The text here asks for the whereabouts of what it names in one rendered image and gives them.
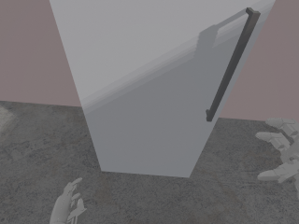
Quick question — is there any right robot hand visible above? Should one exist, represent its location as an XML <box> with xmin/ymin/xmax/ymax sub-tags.
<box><xmin>255</xmin><ymin>118</ymin><xmax>299</xmax><ymax>183</ymax></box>

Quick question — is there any left robot hand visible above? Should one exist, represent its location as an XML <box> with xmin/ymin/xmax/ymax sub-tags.
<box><xmin>50</xmin><ymin>177</ymin><xmax>87</xmax><ymax>224</ymax></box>

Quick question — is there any handle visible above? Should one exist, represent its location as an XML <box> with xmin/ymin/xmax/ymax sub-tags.
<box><xmin>206</xmin><ymin>7</ymin><xmax>261</xmax><ymax>122</ymax></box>

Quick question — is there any fridge door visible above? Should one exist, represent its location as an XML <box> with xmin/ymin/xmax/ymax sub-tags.
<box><xmin>50</xmin><ymin>0</ymin><xmax>276</xmax><ymax>178</ymax></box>

